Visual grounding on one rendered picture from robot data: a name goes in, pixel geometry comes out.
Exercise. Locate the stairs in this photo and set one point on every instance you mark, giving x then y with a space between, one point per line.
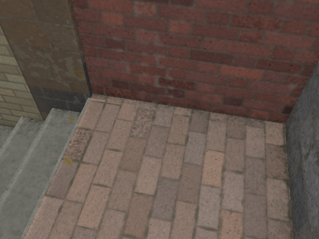
27 187

